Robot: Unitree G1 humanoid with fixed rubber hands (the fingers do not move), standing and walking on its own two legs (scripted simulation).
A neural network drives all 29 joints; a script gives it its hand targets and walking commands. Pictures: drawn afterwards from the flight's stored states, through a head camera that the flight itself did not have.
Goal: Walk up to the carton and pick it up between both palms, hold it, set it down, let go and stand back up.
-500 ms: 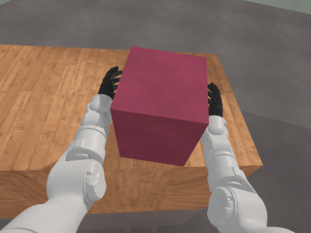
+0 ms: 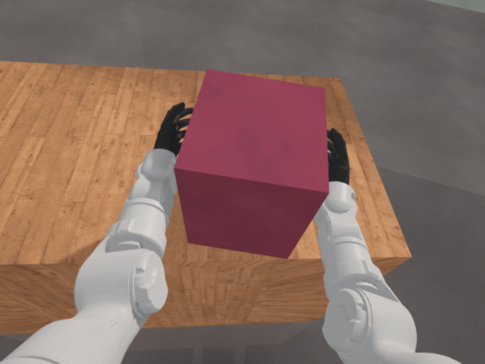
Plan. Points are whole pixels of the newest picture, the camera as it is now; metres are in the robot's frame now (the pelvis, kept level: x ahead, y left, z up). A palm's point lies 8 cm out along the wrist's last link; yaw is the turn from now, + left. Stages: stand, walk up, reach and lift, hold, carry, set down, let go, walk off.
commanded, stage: set down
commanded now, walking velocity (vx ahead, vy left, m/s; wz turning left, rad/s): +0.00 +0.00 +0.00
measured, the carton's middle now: (250, 172) +0.42 -0.04 +0.05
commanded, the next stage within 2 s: none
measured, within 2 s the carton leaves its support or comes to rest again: neither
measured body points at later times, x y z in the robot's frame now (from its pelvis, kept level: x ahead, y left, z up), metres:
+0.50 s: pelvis +0.00 +0.00 +0.00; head +0.06 +0.03 +0.45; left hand +0.47 +0.10 +0.08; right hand +0.40 -0.19 +0.08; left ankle +0.00 +0.11 -0.74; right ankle -0.01 -0.12 -0.74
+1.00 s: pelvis -0.02 +0.00 +0.00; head +0.06 +0.04 +0.44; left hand +0.46 +0.11 +0.05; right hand +0.40 -0.19 +0.05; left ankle +0.00 +0.11 -0.74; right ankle -0.01 -0.12 -0.74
